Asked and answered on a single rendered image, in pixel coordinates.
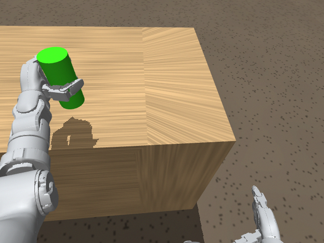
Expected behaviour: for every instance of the right robot hand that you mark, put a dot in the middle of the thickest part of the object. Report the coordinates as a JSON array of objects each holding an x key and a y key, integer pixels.
[{"x": 264, "y": 219}]

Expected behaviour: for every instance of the can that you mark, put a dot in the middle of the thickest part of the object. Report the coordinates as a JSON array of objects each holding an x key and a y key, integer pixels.
[{"x": 57, "y": 67}]

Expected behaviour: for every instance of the left robot hand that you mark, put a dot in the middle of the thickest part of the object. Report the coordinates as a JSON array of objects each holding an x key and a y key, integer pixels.
[{"x": 33, "y": 78}]

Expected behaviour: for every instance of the left robot arm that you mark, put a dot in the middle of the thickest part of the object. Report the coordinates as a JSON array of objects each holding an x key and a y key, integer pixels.
[{"x": 27, "y": 187}]

